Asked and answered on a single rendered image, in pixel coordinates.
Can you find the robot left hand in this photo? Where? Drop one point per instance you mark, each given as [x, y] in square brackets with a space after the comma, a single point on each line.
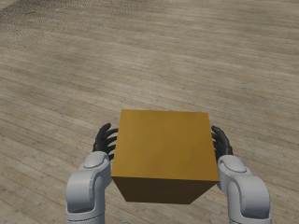
[102, 141]

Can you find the robot right forearm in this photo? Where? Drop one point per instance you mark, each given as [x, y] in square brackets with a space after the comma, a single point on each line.
[248, 198]

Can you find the robot right hand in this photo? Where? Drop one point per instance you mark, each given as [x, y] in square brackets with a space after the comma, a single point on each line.
[222, 144]

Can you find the carton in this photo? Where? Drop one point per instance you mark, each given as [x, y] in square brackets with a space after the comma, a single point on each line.
[164, 156]

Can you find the robot left forearm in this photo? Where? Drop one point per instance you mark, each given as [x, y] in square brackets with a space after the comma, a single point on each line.
[85, 201]

